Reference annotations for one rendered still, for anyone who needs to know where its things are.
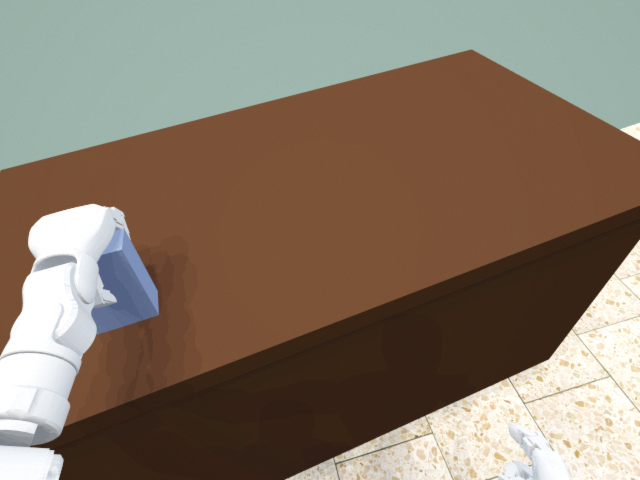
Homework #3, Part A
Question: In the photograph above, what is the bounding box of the robot left upper arm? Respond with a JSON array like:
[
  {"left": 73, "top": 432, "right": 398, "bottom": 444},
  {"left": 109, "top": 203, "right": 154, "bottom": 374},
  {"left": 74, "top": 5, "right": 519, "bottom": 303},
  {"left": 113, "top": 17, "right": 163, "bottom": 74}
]
[{"left": 0, "top": 445, "right": 64, "bottom": 480}]

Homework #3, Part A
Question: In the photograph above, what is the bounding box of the right robot hand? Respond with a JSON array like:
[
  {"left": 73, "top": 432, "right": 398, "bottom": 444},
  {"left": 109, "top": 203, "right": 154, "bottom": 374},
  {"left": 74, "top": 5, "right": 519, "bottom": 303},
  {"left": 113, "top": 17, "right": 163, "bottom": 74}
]
[{"left": 498, "top": 423, "right": 572, "bottom": 480}]

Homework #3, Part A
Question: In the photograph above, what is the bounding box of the table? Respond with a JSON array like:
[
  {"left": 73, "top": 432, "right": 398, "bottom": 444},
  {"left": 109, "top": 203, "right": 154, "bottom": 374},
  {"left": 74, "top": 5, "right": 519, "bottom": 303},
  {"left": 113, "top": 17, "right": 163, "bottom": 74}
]
[{"left": 0, "top": 49, "right": 640, "bottom": 480}]

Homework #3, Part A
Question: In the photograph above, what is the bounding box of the left robot hand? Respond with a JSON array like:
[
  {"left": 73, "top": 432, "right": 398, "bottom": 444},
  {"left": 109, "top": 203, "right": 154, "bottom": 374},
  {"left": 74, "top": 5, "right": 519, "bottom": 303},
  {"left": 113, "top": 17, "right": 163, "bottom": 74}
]
[{"left": 28, "top": 204, "right": 131, "bottom": 308}]

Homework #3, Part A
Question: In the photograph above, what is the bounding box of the sponge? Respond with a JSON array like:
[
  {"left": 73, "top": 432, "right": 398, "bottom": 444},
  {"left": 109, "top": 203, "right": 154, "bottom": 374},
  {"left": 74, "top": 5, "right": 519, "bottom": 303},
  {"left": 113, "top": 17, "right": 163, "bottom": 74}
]
[{"left": 91, "top": 229, "right": 159, "bottom": 335}]

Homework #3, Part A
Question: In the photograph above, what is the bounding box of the robot left forearm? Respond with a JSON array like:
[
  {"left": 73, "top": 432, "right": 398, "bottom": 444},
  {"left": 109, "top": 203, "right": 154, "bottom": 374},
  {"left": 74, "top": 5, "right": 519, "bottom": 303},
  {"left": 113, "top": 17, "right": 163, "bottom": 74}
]
[{"left": 0, "top": 249, "right": 99, "bottom": 447}]

